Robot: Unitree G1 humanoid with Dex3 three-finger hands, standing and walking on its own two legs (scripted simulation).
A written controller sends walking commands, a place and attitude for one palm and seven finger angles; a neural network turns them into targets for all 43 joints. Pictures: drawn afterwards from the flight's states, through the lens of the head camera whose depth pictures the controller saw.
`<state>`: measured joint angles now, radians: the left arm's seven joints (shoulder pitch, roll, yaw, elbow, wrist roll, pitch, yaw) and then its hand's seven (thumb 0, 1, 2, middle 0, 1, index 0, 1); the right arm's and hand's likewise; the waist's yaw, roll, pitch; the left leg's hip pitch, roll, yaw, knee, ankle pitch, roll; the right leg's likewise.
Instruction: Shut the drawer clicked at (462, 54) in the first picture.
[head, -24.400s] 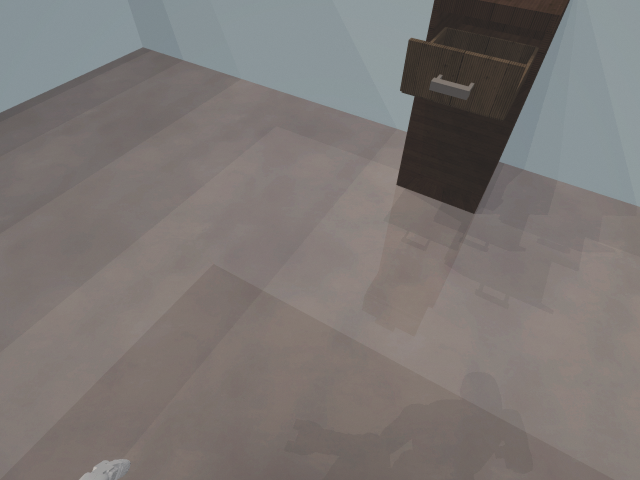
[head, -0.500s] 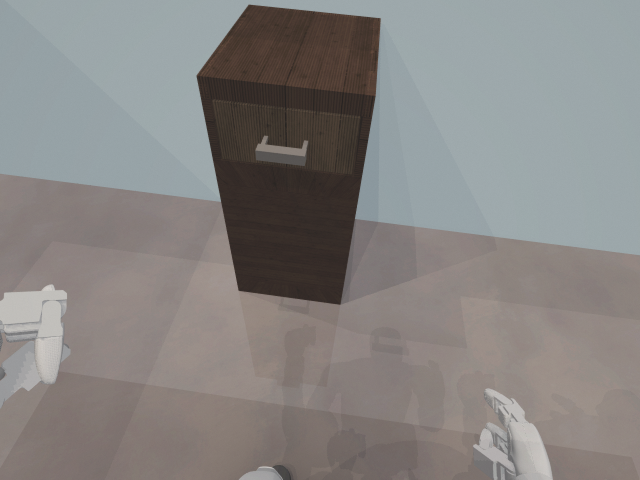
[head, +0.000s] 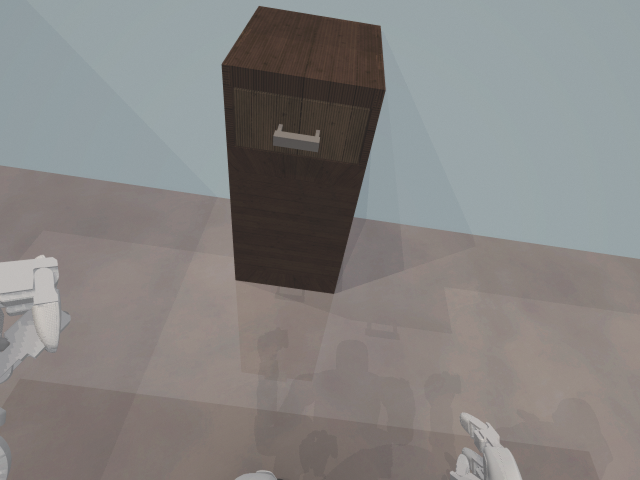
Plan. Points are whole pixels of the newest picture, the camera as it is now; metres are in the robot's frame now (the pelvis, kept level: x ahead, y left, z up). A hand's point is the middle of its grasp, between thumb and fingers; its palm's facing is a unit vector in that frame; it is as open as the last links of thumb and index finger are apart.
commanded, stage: stop stepping back and stand still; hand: left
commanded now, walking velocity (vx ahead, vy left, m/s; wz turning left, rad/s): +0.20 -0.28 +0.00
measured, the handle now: (297, 136) +0.89 +0.11 -0.06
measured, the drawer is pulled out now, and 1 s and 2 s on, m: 0.00 0.00 0.00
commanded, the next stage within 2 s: let the arm hang, fingers relaxed in 0.94 s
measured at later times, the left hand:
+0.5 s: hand out of the picture +0.09 +0.26 +0.19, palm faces +0.29 -0.84 -0.45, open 3.2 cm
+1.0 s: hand out of the picture +0.07 +0.28 +0.18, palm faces +0.37 -0.77 -0.52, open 3.2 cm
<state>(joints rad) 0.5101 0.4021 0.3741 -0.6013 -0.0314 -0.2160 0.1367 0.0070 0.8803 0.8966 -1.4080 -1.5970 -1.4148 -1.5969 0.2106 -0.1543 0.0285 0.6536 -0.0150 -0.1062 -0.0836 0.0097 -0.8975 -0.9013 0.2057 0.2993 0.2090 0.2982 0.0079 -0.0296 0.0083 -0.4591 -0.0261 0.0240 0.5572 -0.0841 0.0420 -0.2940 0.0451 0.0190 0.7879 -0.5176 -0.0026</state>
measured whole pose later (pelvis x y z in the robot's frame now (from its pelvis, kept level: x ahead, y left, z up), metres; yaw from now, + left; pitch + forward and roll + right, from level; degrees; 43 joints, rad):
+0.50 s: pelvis -0.10 +0.04 +0.01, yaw -2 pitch -2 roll -3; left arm 0.68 0.43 0.37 -0.67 -0.02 -0.17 0.14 0.01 0.89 0.90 -1.40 -1.60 -1.41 -1.60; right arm 0.30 -0.13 0.03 0.61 -0.02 -0.07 -0.04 0.01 -0.90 -0.90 0.20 0.30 0.21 0.30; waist -0.05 -0.01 -0.02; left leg -0.39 0.07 0.01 0.53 -0.23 0.00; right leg -0.27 0.06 -0.15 0.72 -0.57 -0.06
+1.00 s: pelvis -0.12 +0.04 +0.01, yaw +1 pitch +0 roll -1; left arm 0.65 0.41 0.39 -0.60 -0.02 -0.22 0.15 0.01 0.88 0.90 -1.40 -1.60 -1.41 -1.60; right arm 0.22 -0.18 0.01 0.62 0.00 -0.10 -0.05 0.01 -0.90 -0.90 0.20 0.30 0.21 0.30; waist -0.01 0.02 0.03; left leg -0.36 0.05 0.04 0.69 -0.34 -0.01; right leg -0.29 0.01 -0.09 0.59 -0.29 -0.05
